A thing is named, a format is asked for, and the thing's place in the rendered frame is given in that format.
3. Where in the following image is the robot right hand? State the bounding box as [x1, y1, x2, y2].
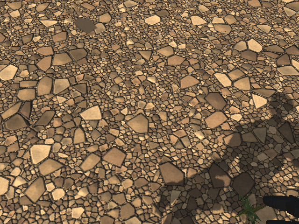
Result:
[263, 195, 299, 224]

